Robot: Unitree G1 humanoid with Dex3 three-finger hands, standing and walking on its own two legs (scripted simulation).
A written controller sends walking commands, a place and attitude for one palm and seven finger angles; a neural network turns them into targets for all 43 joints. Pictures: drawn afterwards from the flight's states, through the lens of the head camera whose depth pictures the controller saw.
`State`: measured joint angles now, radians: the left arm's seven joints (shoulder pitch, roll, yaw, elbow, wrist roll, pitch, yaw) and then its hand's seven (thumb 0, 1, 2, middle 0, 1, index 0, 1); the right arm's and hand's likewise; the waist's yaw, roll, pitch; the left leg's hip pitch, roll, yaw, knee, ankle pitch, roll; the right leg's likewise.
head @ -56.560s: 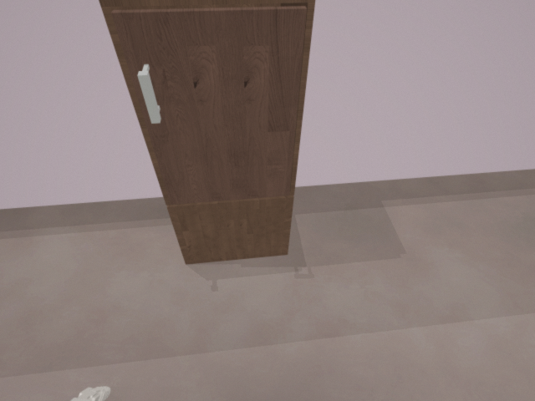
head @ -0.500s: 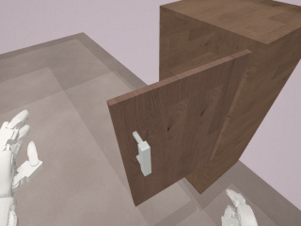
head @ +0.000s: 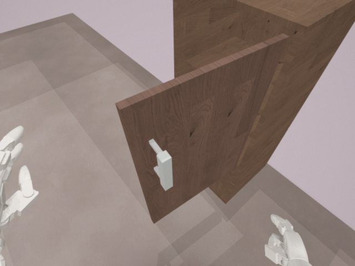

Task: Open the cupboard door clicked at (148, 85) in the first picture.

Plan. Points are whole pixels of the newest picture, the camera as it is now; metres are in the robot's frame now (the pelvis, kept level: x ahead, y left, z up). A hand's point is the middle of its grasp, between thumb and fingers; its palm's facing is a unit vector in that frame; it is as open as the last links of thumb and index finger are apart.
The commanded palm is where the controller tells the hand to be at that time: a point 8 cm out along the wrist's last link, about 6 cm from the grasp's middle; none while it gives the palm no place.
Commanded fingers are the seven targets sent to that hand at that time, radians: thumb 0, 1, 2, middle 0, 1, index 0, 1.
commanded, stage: step back with the hand held close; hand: left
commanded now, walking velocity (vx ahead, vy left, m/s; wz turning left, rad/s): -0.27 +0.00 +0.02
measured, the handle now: (160, 165) +0.31 +0.06 +0.07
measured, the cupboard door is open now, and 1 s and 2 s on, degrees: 84 84 84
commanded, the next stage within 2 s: stop stepping back and stand still in 0.78 s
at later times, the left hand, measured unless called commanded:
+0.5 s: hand out of the picture +0.10 +0.28 +0.15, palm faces +0.47 -0.78 -0.41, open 7.4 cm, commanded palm +0.03 +0.32 +0.17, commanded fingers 0.00 0.90 0.90 -0.20 -0.30 -0.20 -0.30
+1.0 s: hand out of the picture +0.00 +0.25 +0.17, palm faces +0.34 -0.80 -0.50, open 7.4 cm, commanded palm -0.05 +0.30 +0.17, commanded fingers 0.00 0.90 0.90 -0.20 -0.30 -0.20 -0.30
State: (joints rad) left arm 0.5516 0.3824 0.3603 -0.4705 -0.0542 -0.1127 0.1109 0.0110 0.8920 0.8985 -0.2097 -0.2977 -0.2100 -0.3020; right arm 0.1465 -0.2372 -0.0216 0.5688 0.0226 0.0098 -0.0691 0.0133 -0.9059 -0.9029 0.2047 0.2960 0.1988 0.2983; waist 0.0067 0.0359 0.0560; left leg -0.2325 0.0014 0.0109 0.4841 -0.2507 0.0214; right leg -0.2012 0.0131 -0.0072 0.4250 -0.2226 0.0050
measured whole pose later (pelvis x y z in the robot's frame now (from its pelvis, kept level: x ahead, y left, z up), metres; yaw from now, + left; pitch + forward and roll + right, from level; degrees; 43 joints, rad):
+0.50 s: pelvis -0.10 +0.02 -0.02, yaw +2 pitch -2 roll -2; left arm 0.50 0.37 0.40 -0.54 -0.02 -0.19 0.17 0.01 0.89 0.90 -0.21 -0.30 -0.21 -0.30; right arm 0.21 -0.22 0.00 0.59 0.01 -0.05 -0.07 0.01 -0.90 -0.90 0.21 0.30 0.20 0.30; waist 0.00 0.00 0.05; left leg -0.47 -0.02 0.00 0.73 -0.37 0.03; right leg -0.40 -0.02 -0.02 0.59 -0.17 0.02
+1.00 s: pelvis -0.21 +0.01 -0.02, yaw -3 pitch +2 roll +0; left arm 0.59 0.49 0.46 -0.62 -0.06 -0.22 0.12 0.01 0.89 0.90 -0.22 -0.30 -0.22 -0.30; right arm 0.17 -0.17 0.03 0.66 0.01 -0.08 -0.04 0.01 -0.90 -0.90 0.21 0.30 0.20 0.30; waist 0.03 -0.05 -0.01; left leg -0.55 -0.02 0.04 0.70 -0.22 0.01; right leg -0.05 0.05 -0.01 0.49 -0.46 -0.04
